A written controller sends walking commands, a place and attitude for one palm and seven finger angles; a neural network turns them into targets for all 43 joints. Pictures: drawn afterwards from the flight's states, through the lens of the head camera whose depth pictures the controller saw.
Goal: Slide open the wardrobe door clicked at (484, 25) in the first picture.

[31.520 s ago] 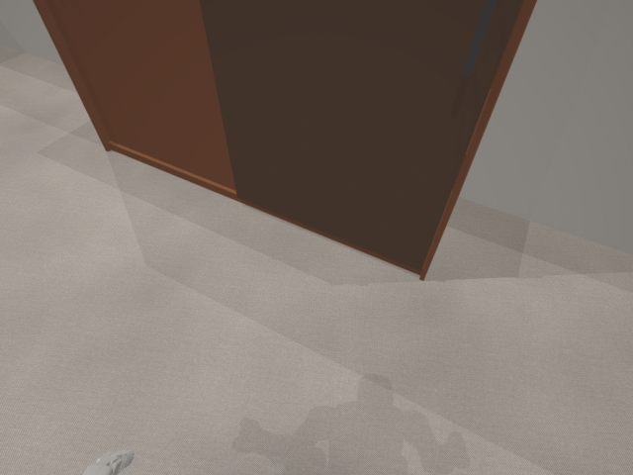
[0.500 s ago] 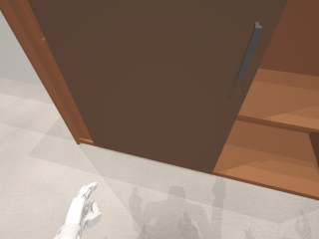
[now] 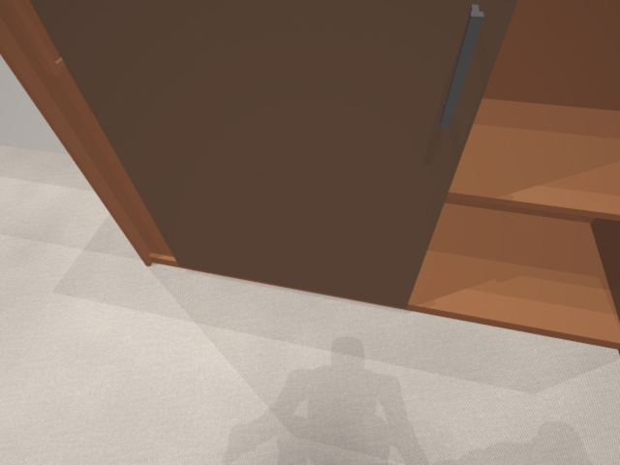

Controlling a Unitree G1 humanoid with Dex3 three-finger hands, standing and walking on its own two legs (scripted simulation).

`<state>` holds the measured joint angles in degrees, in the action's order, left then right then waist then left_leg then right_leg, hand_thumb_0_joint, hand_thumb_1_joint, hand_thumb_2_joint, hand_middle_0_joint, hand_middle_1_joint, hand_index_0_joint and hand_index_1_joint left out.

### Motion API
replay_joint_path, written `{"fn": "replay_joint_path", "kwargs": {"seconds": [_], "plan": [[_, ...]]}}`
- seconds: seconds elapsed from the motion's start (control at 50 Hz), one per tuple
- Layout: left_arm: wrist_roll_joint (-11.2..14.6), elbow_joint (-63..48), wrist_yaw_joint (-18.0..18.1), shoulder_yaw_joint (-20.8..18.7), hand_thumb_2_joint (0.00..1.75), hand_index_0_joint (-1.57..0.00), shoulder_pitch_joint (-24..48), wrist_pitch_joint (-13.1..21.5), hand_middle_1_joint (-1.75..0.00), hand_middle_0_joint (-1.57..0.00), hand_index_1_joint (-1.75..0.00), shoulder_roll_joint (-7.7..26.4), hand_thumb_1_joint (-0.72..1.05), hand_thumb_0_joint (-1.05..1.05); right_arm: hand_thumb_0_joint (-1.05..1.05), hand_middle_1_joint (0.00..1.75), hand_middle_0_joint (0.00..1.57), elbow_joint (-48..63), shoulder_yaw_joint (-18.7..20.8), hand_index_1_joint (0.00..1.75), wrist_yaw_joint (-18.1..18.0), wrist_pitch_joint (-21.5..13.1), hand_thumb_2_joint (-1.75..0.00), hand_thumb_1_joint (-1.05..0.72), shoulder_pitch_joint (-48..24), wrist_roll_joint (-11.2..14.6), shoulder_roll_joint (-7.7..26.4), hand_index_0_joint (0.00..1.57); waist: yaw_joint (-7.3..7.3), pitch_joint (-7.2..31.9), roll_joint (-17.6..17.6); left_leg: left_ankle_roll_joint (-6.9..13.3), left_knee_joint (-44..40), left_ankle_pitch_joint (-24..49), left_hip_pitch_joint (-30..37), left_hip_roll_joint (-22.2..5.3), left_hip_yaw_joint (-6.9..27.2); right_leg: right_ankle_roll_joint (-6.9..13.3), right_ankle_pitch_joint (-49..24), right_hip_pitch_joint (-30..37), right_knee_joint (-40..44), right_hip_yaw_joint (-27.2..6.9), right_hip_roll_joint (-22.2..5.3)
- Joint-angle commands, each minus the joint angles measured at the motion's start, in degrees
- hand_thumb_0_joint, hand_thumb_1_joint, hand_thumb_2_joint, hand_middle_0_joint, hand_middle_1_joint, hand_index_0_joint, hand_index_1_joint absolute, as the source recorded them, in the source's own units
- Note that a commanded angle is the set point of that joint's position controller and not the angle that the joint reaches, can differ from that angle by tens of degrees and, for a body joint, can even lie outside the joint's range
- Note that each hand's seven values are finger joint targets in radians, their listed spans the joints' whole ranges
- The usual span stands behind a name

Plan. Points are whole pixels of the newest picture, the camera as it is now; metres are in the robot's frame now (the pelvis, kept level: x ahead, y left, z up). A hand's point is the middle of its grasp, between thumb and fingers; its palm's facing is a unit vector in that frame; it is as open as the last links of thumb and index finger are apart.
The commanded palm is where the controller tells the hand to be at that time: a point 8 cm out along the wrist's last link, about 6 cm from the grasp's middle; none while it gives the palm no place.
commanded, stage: let the arm hang, fingers relaxed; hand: right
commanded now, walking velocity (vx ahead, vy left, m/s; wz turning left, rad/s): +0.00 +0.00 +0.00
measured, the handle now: (458, 70) +0.68 -0.22 +0.15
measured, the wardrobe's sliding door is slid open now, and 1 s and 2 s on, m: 0.70 0.70 0.70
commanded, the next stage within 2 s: look to check the result in 0.60 s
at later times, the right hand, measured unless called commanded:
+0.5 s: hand out of the picture +0.11 -0.24 -0.14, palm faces -0.04 +0.94 -0.34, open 7.3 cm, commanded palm none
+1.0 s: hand out of the picture +0.09 -0.23 -0.15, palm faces -0.05 +0.94 -0.34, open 7.3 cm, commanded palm none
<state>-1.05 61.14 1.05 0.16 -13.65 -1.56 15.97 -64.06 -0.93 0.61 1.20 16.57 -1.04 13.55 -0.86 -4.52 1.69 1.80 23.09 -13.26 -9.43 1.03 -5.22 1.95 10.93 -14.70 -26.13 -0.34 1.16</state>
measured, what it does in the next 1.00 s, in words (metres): stands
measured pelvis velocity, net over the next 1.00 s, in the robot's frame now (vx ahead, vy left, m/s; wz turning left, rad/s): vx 0.03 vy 0.01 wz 0.03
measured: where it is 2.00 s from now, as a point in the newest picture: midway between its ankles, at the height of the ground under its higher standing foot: outside the picture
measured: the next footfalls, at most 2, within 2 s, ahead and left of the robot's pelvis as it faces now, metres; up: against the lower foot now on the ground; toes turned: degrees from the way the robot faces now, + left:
none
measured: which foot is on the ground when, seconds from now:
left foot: down 0.00-1.00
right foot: down 0.00-1.00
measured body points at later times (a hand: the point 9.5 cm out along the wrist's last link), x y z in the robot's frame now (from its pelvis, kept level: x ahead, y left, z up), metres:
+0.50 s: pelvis +0.01 +0.00 +0.01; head +0.01 +0.01 +0.46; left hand +0.09 +0.29 -0.13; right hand +0.11 -0.29 -0.12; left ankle -0.01 +0.10 -0.74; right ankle +0.03 -0.09 -0.74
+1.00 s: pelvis +0.03 +0.01 +0.01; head +0.04 +0.02 +0.46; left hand +0.09 +0.31 -0.13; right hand +0.10 -0.28 -0.13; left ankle -0.01 +0.10 -0.74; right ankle +0.03 -0.09 -0.74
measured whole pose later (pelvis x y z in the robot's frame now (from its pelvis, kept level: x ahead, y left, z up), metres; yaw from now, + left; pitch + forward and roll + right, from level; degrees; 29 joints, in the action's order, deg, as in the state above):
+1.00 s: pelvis +0.03 +0.01 +0.01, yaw +1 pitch -1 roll +0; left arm -0.7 64.1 0.6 0.3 -6.7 -0.2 18.9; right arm -65.1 -0.1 -0.2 -0.9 7.5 -0.8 18.7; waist -0.1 -2.9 -0.5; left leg 2.4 17.0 -12.2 -3.6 1.5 -3.6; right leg 0.8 9.3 -7.5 -18.1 1.0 0.8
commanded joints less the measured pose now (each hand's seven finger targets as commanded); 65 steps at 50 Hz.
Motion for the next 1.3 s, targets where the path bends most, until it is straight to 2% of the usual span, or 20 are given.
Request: {"fn": "replay_joint_path", "kwargs": {"seconds": [0.0,0.06,0.14,0.18,0.28,0.4,0.48,0.6,0.78,0.96,1.02,1.2,1.26,1.28], "plan": [[0.3,-2.7,1.0,-2.2,0.9,-0.2,2.6,2.4,-0.3,-0.2,-0.3,10.7,0.9,0.0,0.0,0.3,0.2,2.3,2.8,0.3,-1.0,-2.3,-0.9,-0.9,-4.2,0.3,11.5,0.2,0.92,5.3,-4.8,2.0,-6.5,-2.7,1.2,-7.8,8.5,1.3,0.2,1.5,7.2,-8.6,-7.9],[0.3,-1.9,0.9,-2.3,0.9,-0.2,2.9,2.4,-0.3,-0.2,-0.3,11.2,0.9,0.0,0.0,0.3,0.2,1.4,2.8,0.3,-1.0,-2.4,-0.9,-0.9,-4.6,0.2,12.0,0.2,0.82,4.4,-2.7,1.9,-7.0,-2.3,0.9,-7.9,8.5,1.3,-0.8,1.8,7.6,-8.3,-7.9],[0.1,-1.0,0.6,-2.4,0.9,-0.2,3.8,2.3,-0.3,-0.2,-0.3,12.0,0.9,0.0,0.0,0.3,0.2,1.0,2.7,0.3,-1.0,-2.2,-0.9,-0.9,-6.5,0.3,13.3,0.2,0.88,2.2,-1.5,1.7,-7.6,-5.0,-0.4,-7.8,8.7,1.2,2.4,1.4,9.7,-8.8,-8.0],[0.1,-0.9,0.4,-2.3,0.9,-0.2,4.7,2.5,-0.3,-0.2,-0.3,12.1,0.9,0.0,0.0,0.3,0.2,1.2,2.7,0.3,-1.0,-2.4,-0.9,-0.9,-6.8,0.3,13.9,0.2,0.62,3.9,-1.1,1.5,-7.5,-2.9,0.6,-8.1,8.7,1.2,-0.3,2.5,9.4,-8.3,-8.0],[0.1,-0.6,0.0,-2.2,0.9,-0.2,6.4,2.8,-0.3,-0.2,-0.3,12.7,0.9,0.0,0.0,0.3,0.2,1.9,2.7,0.3,-1.1,-2.8,-0.9,-0.9,-9.2,0.3,15.2,0.2,0.67,4.2,0.0,1.1,-7.7,0.5,1.1,-8.5,8.8,1.0,-5.1,4.1,9.7,-7.8,-8.0],[0.1,-0.5,-0.2,-2.0,0.9,-0.2,8.4,3.0,-0.3,-0.2,-0.3,13.6,0.9,0.0,0.0,0.3,0.2,2.9,2.8,0.3,-1.0,-2.9,-0.9,-0.9,-11.7,0.3,16.1,0.2,0.72,4.3,-1.5,0.8,-7.8,2.8,2.0,-8.7,8.8,0.6,-7.9,5.0,10.6,-7.7,-8.3],[0.2,-0.8,-0.2,-2.0,0.9,-0.2,9.2,3.2,-0.3,-0.2,-0.3,14.1,0.9,0.0,0.0,0.3,0.2,3.3,3.0,0.3,-1.0,-3.1,-0.9,-0.9,-12.4,0.2,16.5,0.2,0.78,6.0,-0.9,0.7,-8.1,5.4,3.1,-9.1,8.8,0.3,-10.4,6.7,10.2,-7.2,-8.3],[0.3,-0.8,0.0,-1.8,0.9,-0.2,9.3,3.4,-0.3,-0.2,-0.3,14.7,0.9,0.0,0.0,0.3,0.2,3.6,3.1,0.3,-1.1,-3.2,-0.9,-0.9,-12.9,0.4,16.8,0.2,0.96,7.2,-2.9,0.8,-8.1,8.4,4.7,-9.2,9.0,0.0,-13.1,7.9,10.0,-7.0,-8.6],[0.4,-0.6,0.2,-1.8,0.9,-0.2,9.3,3.1,-0.3,-0.2,-0.3,14.7,0.9,0.0,0.0,0.3,0.2,2.9,3.1,0.3,-1.2,-3.2,-0.9,-0.9,-12.2,0.4,16.8,0.2,1.06,7.0,-2.6,0.9,-8.9,9.9,4.7,-9.3,9.3,-0.1,-13.0,9.3,9.5,-6.5,-8.6],[0.5,-0.4,0.4,-2.0,0.9,-0.2,8.5,2.8,-0.3,-0.2,-0.3,14.5,0.9,0.0,0.0,0.3,0.2,2.7,3.2,0.3,-1.6,-3.4,-0.9,-0.9,-11.3,0.4,16.9,0.2,1.15,8.1,-0.5,0.6,-8.4,16.5,6.2,-9.4,9.0,-0.2,-15.2,10.5,8.4,-5.5,-8.7],[0.5,-0.3,0.4,-2.0,0.9,-0.2,8.7,2.8,-0.3,-0.2,-0.3,14.4,0.9,0.0,0.0,0.3,0.2,2.6,3.1,0.3,-1.6,-3.3,-0.9,-0.9,-11.6,0.5,16.7,0.2,1.21,7.1,-1.6,0.7,-8.6,15.5,5.7,-9.5,9.1,-0.3,-14.5,10.4,8.7,-5.4,-8.8],[0.4,-0.5,0.3,-2.0,0.9,-0.2,9.3,2.7,-0.3,-0.2,-0.3,14.4,0.9,0.0,0.0,0.3,0.2,2.7,3.1,0.3,-1.5,-3.2,-0.9,-0.9,-12.0,0.4,16.7,0.2,1.1,5.2,-1.1,0.7,-9.7,12.2,4.5,-9.2,9.5,-0.4,-12.0,9.8,9.6,-5.5,-8.8],[0.4,-0.7,0.3,-2.0,0.9,-0.2,9.0,2.8,-0.3,-0.2,-0.3,14.5,0.9,0.0,0.0,0.3,0.2,2.9,3.2,0.3,-1.5,-3.4,-0.9,-0.9,-11.8,0.4,16.9,0.2,1.05,7.2,-0.9,0.6,-9.4,14.3,5.7,-9.3,9.6,-0.3,-13.5,10.7,9.1,-5.3,-8.8],[0.4,-0.5,0.3,-2.0,0.9,-0.2,9.3,2.8,-0.3,-0.2,-0.3,14.3,0.9,0.0,0.0,0.3,0.2,2.8,3.2,0.3,-1.5,-3.4,-0.9,-0.9,-12.1,0.4,16.9,0.2,1.1,6.7,-1.3,0.5,-9.4,14.5,5.5,-9.4,9.6,-0.4,-13.2,10.5,9.3,-5.2,-8.8]]}}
